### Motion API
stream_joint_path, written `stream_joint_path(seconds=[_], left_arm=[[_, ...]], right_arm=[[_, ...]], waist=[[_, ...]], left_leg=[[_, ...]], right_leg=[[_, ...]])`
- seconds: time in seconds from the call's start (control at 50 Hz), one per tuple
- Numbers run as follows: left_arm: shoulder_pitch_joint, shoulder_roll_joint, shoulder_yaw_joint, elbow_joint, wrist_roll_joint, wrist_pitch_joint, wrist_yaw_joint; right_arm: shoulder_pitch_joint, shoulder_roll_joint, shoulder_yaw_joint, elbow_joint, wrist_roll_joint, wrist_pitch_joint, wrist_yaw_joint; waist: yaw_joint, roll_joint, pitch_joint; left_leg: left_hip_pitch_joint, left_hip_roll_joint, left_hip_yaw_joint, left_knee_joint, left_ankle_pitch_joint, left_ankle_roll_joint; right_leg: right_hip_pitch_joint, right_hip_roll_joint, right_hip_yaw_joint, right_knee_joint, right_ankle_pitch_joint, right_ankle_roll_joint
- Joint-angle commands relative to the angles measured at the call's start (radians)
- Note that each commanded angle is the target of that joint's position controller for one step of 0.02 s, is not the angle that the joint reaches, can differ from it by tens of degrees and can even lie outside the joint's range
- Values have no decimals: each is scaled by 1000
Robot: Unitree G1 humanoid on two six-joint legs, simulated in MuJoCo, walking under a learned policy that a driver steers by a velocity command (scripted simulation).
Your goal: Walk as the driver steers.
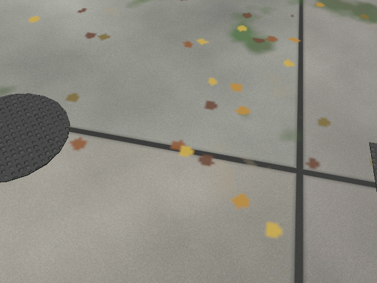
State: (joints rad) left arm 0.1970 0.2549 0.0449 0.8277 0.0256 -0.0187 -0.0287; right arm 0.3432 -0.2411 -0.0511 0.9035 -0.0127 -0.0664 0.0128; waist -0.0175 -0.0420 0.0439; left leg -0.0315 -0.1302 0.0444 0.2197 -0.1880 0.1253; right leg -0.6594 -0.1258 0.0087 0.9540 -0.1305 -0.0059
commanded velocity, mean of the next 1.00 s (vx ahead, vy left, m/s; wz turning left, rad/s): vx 0.50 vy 0.00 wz -0.36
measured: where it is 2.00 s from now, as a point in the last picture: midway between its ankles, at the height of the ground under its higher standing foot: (242, 157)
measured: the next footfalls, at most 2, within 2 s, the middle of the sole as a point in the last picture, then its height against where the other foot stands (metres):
right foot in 0.26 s outside the picture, level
left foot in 0.78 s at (200, 242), level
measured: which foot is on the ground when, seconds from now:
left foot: down 0.00-0.28, up 0.30-0.76, down 0.78-1.00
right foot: up 0.00-0.24, down 0.26-0.78, up 0.80-1.00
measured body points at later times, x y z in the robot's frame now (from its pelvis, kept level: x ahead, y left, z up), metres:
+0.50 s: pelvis +0.27 -0.07 +0.00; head +0.30 -0.08 +0.45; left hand +0.38 +0.19 -0.13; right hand +0.34 -0.35 -0.12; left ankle +0.37 +0.09 -0.67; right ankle +0.26 -0.11 -0.75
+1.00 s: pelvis +0.55 -0.10 +0.00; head +0.58 -0.09 +0.45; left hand +0.77 +0.09 -0.13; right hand +0.48 -0.37 -0.12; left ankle +0.60 -0.03 -0.75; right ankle +0.49 -0.22 -0.68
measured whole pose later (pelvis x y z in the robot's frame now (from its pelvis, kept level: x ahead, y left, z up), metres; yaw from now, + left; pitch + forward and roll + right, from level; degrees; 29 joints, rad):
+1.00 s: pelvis +0.55 -0.10 +0.00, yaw -25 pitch +1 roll +0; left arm 0.23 0.29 0.04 0.81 0.05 -0.04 -0.03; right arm 0.34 -0.26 -0.03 0.87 -0.01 -0.07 0.01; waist -0.02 -0.04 0.02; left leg -0.20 -0.06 0.00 0.36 -0.17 0.07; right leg -0.49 -0.01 0.03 1.02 -0.31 -0.03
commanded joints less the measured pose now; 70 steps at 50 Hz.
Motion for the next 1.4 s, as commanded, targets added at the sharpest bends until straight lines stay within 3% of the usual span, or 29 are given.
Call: stream_joint_path(seconds=[0.02,0.16,0.24,0.26,0.28,0.3,0.32,0.36,0.4,0.44,0.66,0.72,0.76,0.78,0.8,0.82,0.84,0.86,0.9,0.96,1.14,1.22,1.24,1.26,1.28,1.3,1.32,1.36,1.4], left_arm=[[-55,59,13,-54,-10,-6,-5],[-188,31,-6,-106,2,-16,-19],[49,85,19,-45,6,-20,-6],[200,117,37,-1,17,-28,0],[330,213,68,19,26,-26,15],[258,277,84,0,7,-15,17],[220,243,83,7,-30,-10,12],[129,140,56,2,-21,-9,17],[88,113,43,0,-24,-21,25],[109,140,49,6,-28,-39,23],[274,182,65,15,-14,-29,34],[227,191,64,1,-8,-35,44],[201,192,59,4,-12,-46,37],[208,149,45,-9,-19,-55,29],[328,57,25,-27,-46,-57,26],[350,124,31,-6,-16,-50,31],[268,144,34,-4,-1,-43,29],[180,134,29,-22,6,-45,19],[140,116,24,-44,20,-36,5],[134,89,10,-47,30,-24,-3],[-180,63,-27,-153,1,-36,2],[-83,96,-13,-138,-1,-57,21],[16,132,2,-108,10,-70,32],[167,209,23,-99,33,-80,47],[198,300,45,-97,36,-62,53],[160,238,41,-95,20,-47,52],[98,145,18,-111,11,-49,46],[49,83,3,-106,8,-62,41],[70,80,4,-85,2,-78,42]], right_arm=[[40,-125,-21,-27,-3,-23,-7],[96,-110,0,30,-12,-25,-38],[62,-174,-10,34,-21,-9,-57],[32,-186,-12,20,-15,-5,-55],[19,-152,-1,-24,-9,-14,-49],[55,-89,5,-78,6,-25,-26],[-24,-136,1,-83,-19,-33,-21],[-72,-129,4,-106,-4,-49,-13],[-52,-108,10,-108,-33,-12,-10],[-52,-92,14,-122,-40,18,-4],[-411,-98,30,-267,-18,13,8],[-330,-126,23,-252,-17,-1,6],[-119,-165,2,-185,-22,-17,-9],[22,-217,-12,-167,-39,-28,-24],[97,-319,-38,-161,-56,-20,-31],[64,-286,-42,-144,-26,-2,-22],[-27,-196,-25,-165,-16,1,-16],[-71,-141,-11,-162,-13,-2,-9],[-72,-116,-1,-130,-9,-11,-9],[-15,-127,-5,-91,8,-27,1],[103,-172,-34,-36,5,-8,0],[67,-196,-48,-48,4,1,-6],[66,-177,-44,-53,8,-2,-5],[42,-118,-29,-89,18,-10,-2],[117,-43,-14,-124,37,-6,-7],[128,-125,-29,-102,6,14,-13],[79,-135,-35,-92,-6,23,-5],[32,-102,-34,-94,-12,33,12],[18,-90,-33,-101,-23,52,26]], waist=[[-20,85,29],[-45,92,67],[73,154,-83],[153,133,-156],[199,6,-259],[97,-215,-319],[117,-11,-245],[47,98,-40],[-7,78,-14],[-17,45,-26],[116,-24,-13],[64,-41,-28],[-37,0,-118],[-94,70,-230],[-54,281,-347],[-28,272,-323],[-12,128,-156],[-16,64,-77],[22,131,-28],[38,145,-56],[-33,132,-12],[34,119,-41],[72,69,-95],[143,-60,-216],[109,-254,-268],[77,-154,-200],[59,-45,-93],[30,-55,-23],[16,-77,-23]], left_leg=[[8,285,-80,-103,383,29],[168,328,40,-43,673,-6],[194,351,90,361,1159,-30],[72,337,113,584,997,-37],[-153,265,141,930,531,-51],[-585,25,32,1256,-342,-96],[-687,114,-125,1263,-257,-78],[-650,192,-107,1097,-138,-89],[-547,222,-99,984,-130,-126],[-526,221,-71,909,-115,-153],[-609,164,-50,429,150,-173],[-439,143,-57,316,99,-125],[-157,111,-36,230,75,-77],[57,259,-186,206,-36,-28],[313,526,-627,149,-119,93],[260,561,-851,54,-237,144],[116,515,-706,39,-295,129],[10,452,-570,22,-213,109],[-84,356,-401,-4,10,72],[-89,316,-330,-7,247,99],[-137,277,-298,-5,244,81],[-165,274,-352,140,243,34],[-217,219,-323,274,239,10],[-318,145,-239,542,88,-21],[-578,15,-108,775,-353,-46],[-653,90,-113,904,-349,-36],[-656,132,-131,928,-259,-34],[-612,179,-115,889,-161,-56],[-595,187,-98,895,-109,-76]], right_leg=[[-38,36,18,-83,112,-15],[4,109,-101,-328,94,-70],[296,224,-159,-383,-91,-162],[510,212,-103,-468,-54,-203],[747,-9,178,-488,-82,-285],[981,-240,750,-607,30,-462],[923,-203,656,-637,1,-442],[648,-132,445,-700,107,-355],[505,-41,319,-730,209,-305],[462,-3,270,-740,283,-302],[642,28,324,-658,374,-217],[642,-3,342,-603,437,-175],[607,51,289,-378,583,-136],[499,105,238,-147,406,-114],[213,260,123,165,-181,-69],[79,248,116,282,-385,-76],[45,190,132,312,-299,-77],[54,163,124,264,-236,-74],[95,113,89,165,-204,-58],[117,97,29,93,-189,-22],[196,109,-26,-331,27,39],[415,135,-13,-480,-19,8],[575,107,20,-525,-38,-16],[764,-109,234,-586,-217,-68],[905,-322,591,-708,-383,-153],[807,-326,665,-724,-499,-192],[709,-266,537,-735,-464,-177],[595,-174,293,-771,-185,-137],[573,-136,169,-779,8,-126]])
Keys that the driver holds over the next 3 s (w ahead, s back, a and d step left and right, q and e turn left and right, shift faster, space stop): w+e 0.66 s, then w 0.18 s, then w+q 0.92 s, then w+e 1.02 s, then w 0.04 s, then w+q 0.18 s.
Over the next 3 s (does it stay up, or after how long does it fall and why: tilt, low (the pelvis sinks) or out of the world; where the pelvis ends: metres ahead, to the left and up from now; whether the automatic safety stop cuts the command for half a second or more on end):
stays up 1.58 -0.28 -0.01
